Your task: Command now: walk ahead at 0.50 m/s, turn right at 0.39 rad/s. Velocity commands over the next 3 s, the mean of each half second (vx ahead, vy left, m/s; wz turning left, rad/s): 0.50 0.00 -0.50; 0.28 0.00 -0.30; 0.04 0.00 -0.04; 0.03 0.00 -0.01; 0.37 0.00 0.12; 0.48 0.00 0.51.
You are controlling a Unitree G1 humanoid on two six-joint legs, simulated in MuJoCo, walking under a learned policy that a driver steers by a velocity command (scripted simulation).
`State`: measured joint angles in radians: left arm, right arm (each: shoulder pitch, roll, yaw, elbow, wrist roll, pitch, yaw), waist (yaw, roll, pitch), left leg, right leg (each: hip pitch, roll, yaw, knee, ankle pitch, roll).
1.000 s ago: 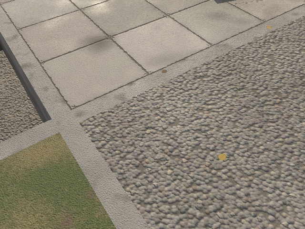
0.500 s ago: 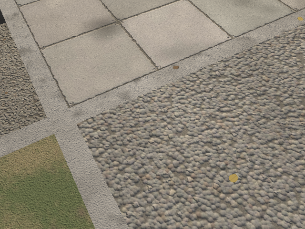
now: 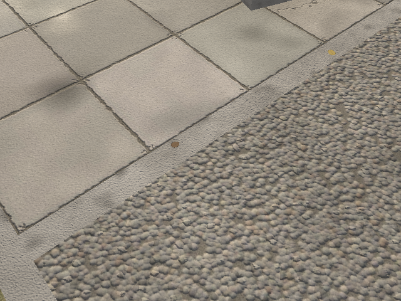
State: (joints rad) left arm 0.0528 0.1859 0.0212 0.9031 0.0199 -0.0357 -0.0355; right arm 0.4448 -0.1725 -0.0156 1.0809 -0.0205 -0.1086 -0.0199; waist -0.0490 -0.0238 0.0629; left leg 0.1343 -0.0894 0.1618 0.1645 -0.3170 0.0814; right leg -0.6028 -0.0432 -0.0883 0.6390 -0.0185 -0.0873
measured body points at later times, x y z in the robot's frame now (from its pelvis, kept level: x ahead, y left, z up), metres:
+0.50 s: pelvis +0.28 -0.03 +0.01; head +0.32 -0.06 +0.46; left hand +0.31 +0.24 -0.12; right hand +0.43 -0.30 -0.10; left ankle +0.48 +0.09 -0.68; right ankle +0.17 -0.06 -0.73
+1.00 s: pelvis +0.48 -0.05 +0.01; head +0.51 -0.05 +0.46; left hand +0.69 +0.12 -0.13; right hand +0.40 -0.29 -0.12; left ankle +0.53 +0.03 -0.73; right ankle +0.47 -0.18 -0.71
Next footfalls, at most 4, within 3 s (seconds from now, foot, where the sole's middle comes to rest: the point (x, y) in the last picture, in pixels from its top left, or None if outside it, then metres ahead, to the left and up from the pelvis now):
0.08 right None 0.21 -0.07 -0.77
0.64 left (196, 267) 0.57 0.01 -0.77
1.06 right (257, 283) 0.50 -0.19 -0.77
2.66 left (244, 182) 0.90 -0.19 -0.77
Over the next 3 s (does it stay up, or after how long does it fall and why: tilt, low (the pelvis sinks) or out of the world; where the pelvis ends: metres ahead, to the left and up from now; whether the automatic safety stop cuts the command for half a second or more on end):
stays up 0.92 -0.22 0.01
